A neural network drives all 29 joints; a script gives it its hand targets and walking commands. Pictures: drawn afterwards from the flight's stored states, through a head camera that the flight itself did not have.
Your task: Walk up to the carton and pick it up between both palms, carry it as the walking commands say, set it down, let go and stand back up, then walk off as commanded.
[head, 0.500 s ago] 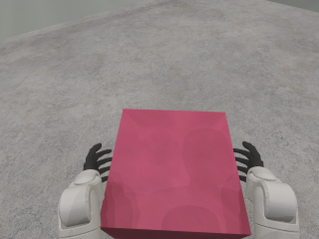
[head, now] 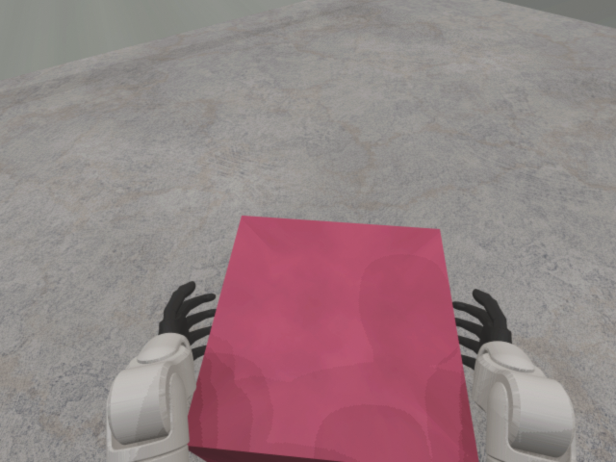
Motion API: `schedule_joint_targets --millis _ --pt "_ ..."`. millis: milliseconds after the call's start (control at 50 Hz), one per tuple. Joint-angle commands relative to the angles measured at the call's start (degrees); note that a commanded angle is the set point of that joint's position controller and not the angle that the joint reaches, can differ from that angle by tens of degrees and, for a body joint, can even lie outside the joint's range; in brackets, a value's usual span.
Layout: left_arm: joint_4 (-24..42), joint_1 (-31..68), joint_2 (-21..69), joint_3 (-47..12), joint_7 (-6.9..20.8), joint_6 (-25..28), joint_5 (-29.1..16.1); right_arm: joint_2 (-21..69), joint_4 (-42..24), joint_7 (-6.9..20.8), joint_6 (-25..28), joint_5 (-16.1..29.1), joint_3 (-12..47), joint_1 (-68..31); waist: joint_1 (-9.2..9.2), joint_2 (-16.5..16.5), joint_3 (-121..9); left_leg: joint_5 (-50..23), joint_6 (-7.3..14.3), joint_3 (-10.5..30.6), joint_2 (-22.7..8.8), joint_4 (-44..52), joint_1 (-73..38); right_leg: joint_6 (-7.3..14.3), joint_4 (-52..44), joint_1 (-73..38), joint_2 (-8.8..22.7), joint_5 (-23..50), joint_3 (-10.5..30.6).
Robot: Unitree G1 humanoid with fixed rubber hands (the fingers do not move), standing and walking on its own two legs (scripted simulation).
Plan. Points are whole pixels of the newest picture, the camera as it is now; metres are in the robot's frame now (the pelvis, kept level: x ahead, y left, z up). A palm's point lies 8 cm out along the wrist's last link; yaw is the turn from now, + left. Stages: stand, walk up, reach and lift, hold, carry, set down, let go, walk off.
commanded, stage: carry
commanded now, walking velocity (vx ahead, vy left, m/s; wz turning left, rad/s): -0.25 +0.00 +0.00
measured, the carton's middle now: (331, 344) +0.30 +0.00 -0.01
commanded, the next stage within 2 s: none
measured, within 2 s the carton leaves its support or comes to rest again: neither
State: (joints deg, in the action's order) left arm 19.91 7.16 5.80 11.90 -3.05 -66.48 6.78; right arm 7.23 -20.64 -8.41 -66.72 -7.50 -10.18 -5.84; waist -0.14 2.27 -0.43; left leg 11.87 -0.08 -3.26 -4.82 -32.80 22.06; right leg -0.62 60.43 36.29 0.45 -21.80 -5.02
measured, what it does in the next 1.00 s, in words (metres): walks backwards: right foot, then left foot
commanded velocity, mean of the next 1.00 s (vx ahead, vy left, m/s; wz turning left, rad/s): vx -0.25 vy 0.00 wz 0.00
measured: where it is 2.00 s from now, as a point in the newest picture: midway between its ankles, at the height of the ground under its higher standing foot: outside the picture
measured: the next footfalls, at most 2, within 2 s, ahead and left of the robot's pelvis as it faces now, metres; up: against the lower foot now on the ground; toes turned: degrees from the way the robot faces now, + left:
right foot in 0.14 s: +0.00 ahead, -0.13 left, +0.00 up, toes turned -6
left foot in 0.48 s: -0.16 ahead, +0.11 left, +0.00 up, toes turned +5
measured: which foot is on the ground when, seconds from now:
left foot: down 0.00-0.14, up 0.16-0.46, down 0.48-0.82, up 0.84-1.00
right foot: up 0.00-0.12, down 0.14-0.50, up 0.52-0.78, down 0.80-1.00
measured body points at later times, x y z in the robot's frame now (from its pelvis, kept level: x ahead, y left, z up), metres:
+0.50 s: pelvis -0.17 -0.01 -0.01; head -0.14 -0.01 +0.44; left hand +0.11 +0.17 +0.06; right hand +0.11 -0.20 +0.06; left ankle -0.21 +0.10 -0.74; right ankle -0.04 -0.13 -0.73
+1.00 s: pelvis -0.35 -0.04 +0.00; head -0.33 -0.05 +0.45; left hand -0.07 +0.12 +0.06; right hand -0.09 -0.25 +0.06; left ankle -0.36 +0.10 -0.69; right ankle -0.27 -0.14 -0.73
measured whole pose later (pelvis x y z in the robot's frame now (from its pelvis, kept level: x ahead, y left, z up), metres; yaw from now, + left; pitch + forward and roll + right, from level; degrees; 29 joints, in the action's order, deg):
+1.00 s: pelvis -0.35 -0.04 +0.00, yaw +1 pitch +2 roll +1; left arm 22.0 6.0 7.4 10.0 -4.1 -65.4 7.9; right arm 3.6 -21.3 -8.3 -67.5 -4.7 -10.0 -7.1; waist -3.7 0.3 0.1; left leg 25.6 -3.9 -2.4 -2.3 -53.4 27.9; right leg 1.7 30.1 24.4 2.6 -8.2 -4.5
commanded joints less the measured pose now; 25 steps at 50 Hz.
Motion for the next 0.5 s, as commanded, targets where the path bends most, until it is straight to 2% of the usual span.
schedule_joint_targets --millis 0,20,40,60,80,100,120,140,160,180,200,220,240,260,280,300,320,340,360,400,420,440,460,480 --pt "4.92 31.47 49.73 -47.48 17.27 0.22 -27.69 45.72 -4.07 21.9 0.19 24.46 41.84 -28.84 -0.11 8.68 -18.79 -25.89 5.94 8.54 -11.13 6.49 -11.71 -0.3 -7.86 -5.66 -1.4 -0.88 -1.06" --pt "3.26 30.24 49.84 -46.87 17.15 -0.16 -27.73 45.0 -2.12 21.64 -0.1 23.82 41.37 -25.67 -0.43 10.32 -19.68 -23.65 6.28 8.82 -11.61 6.6 -13.57 0.19 -14.09 -7.74 -1.21 -1.21 -0.74" --pt "2.8 28.57 49.18 -46.82 17.3 -0.44 -27.43 44.37 -1.88 21.62 -0.15 23.28 41.11 -24.8 -0.73 11.57 -19.06 -24.61 7.0 11.23 -12.52 6.9 -14.69 0.5 -18.69 -8.96 -1.78 -1.68 -0.98" --pt "1.02 27.86 49.68 -46.64 17.47 -0.76 -27.5 44.21 -0.81 21.65 -0.24 22.79 40.93 -24.3 -0.5 13.66 -20.25 -23.21 7.03 10.37 -12.45 6.18 -15.3 0.75 -25.23 -11.49 -1.46 0.61 -0.93" --pt "1.51 27.9 50.25 -46.62 17.76 -0.87 -27.83 44.4 -0.35 21.57 -0.2 22.36 40.73 -23.59 -0.07 11.01 -21.02 -23.22 5.33 10.52 -12.28 4.6 -15.1 0.67 -35.48 -16.73 -0.42 8.0 -0.68" --pt "0.65 28.61 49.75 -46.03 18.16 -0.94 -27.42 44.64 0.39 21.57 -0.19 21.95 40.61 -23.79 -0.48 7.49 -21.76 -17.7 2.37 8.89 -10.13 2.19 -10.57 0.2 -40.62 -22.83 2.97 11.81 2.55" --pt "0.82 29.09 49.92 -45.96 18.76 -1.02 -27.49 44.79 -0.71 21.72 0.04 22.02 41.6 -24.34 -0.93 -1.61 -19.99 -7.51 0.05 7.45 -7.2 -1.89 -3.06 0.18 -42.48 -27.23 8.95 12.63 9.18" --pt "-1.08 27.48 48.43 -45.3 19.03 -0.81 -26.68 44.7 -1.05 21.54 -0.4 22.09 41.65 -26.51 0.0 -17.29 -18.81 7.49 -2.92 1.73 -0.2 -6.53 7.55 5.96 -41.01 -27.63 21.79 27.16 21.21" --pt "-0.22 27.12 49.75 -45.83 19.04 -0.39 -26.21 45.29 -3.12 21.54 -0.35 22.99 43.5 -30.5 0.96 -20.12 -18.21 15.75 -3.01 0.83 -0.85 -16.27 6.9 9.76 -39.82 -23.41 23.75 36.26 20.67" --pt "3.29 30.01 50.19 -46.45 18.9 -0.31 -27.36 47.55 -4.72 21.57 0.16 24.64 45.32 -33.21 0.6 -17.11 -17.2 16.99 -3.03 2.01 0.98 -23.22 8.45 10.27 -39.16 -24.03 21.98 41.8 17.97" --pt "6.95 32.42 50.79 -47.0 18.66 -0.1 -27.89 48.99 -6.47 21.73 0.56 26.1 46.34 -34.89 0.63 -13.46 -17.83 16.14 -2.92 2.96 1.63 -28.45 8.47 10.31 -39.6 -23.35 21.0 39.48 15.34" --pt "8.22 31.63 49.82 -46.34 18.13 -0.05 -27.01 49.44 -6.78 21.91 0.65 27.24 45.98 -35.57 0.57 -12.32 -18.72 14.45 -3.15 2.78 1.82 -31.03 8.18 9.74 -39.46 -22.24 19.33 35.29 13.43" --pt "8.61 31.1 49.08 -45.79 17.5 -0.1 -26.59 49.35 -5.5 22.06 0.67 27.86 45.72 -33.66 0.32 -9.8 -18.29 13.26 -3.53 3.04 1.31 -29.56 9.61 8.99 -38.85 -23.78 17.54 32.8 10.75" --pt "9.23 30.16 48.12 -45.22 17.18 0.02 -25.58 49.33 -5.45 22.25 0.7 28.54 45.84 -33.55 0.24 -8.81 -19.6 12.46 -4.04 2.07 2.05 -27.0 9.89 8.01 -38.12 -26.63 16.09 30.76 9.15" --pt "7.92 28.48 47.88 -44.72 16.76 -0.13 -24.68 48.6 -4.67 22.33 0.4 28.7 45.95 -32.16 0.29 -10.94 -20.31 12.86 -4.67 1.26 1.8 -23.06 8.69 7.42 -37.73 -28.06 15.0 31.12 7.87" --pt "6.79 27.04 47.65 -44.35 16.63 -0.38 -23.88 47.5 -4.71 22.39 0.17 28.52 46.06 -31.49 0.46 -11.37 -20.93 13.35 -4.99 0.82 2.7 -21.47 6.61 7.18 -39.21 -27.88 14.76 26.69 8.88" --pt "7.54 27.04 47.5 -44.73 16.43 -0.25 -23.75 47.82 -5.02 22.34 -0.03 29.01 46.48 -32.09 0.72 -14.11 -21.35 16.01 -5.03 0.76 3.41 -17.19 5.94 7.46 -39.87 -29.99 14.73 24.26 10.15" --pt "7.25 26.41 47.96 -45.02 16.4 -0.36 -23.56 47.17 -5.66 22.4 -0.05 29.25 46.39 -32.47 1.09 -13.71 -21.21 17.02 -4.89 0.78 3.78 -14.15 4.3 7.72 -40.42 -30.53 15.67 23.86 11.38" --pt "6.11 25.26 47.34 -44.77 16.31 -0.45 -23.23 46.62 -5.52 22.5 -0.14 28.95 45.96 -32.63 1.25 -11.78 -21.7 15.74 -4.72 -0.31 4.48 -12.24 3.15 8.4 -40.55 -30.53 16.35 23.95 12.02" --pt "5.69 25.03 48.02 -45.53 16.2 -0.55 -23.4 46.68 -4.3 22.5 -0.46 28.68 45.64 -30.2 0.7 -14.91 -22.62 13.23 -3.97 -0.08 4.09 -2.19 -1.62 7.94 -39.21 -31.23 15.76 22.0 12.6" --pt "4.94 23.99 47.59 -45.56 16.21 -0.77 -23.27 46.69 -2.95 22.53 -0.81 27.99 45.13 -28.59 0.38 -14.44 -22.97 9.04 -3.37 -0.98 3.8 5.11 -5.37 6.54 -38.38 -30.16 14.46 21.32 11.44" --pt "4.34 24.25 47.72 -45.28 16.35 -0.77 -22.97 46.89 -2.71 22.66 -0.65 27.65 44.77 -29.3 0.6 -12.35 -22.04 5.67 -3.49 -0.75 2.48 10.83 -8.81 4.81 -37.05 -28.45 12.72 23.88 10.09" --pt "4.75 25.66 48.36 -46.3 16.42 -0.53 -23.3 46.99 -2.2 22.92 -0.63 27.28 43.76 -29.12 0.78 -8.01 -21.69 4.5 -3.11 2.94 -0.64 15.51 -13.22 3.18 -33.62 -24.93 11.55 24.22 9.94" --pt "6.1 27.51 49.36 -46.47 16.96 -0.63 -25.04 46.12 -1.96 23.06 0.08 26.17 43.5 -28.17 0.54 7.35 -19.89 -1.47 0.75 11.85 -8.74 12.2 -11.95 -0.53 -30.26 -18.79 6.17 18.85 3.55"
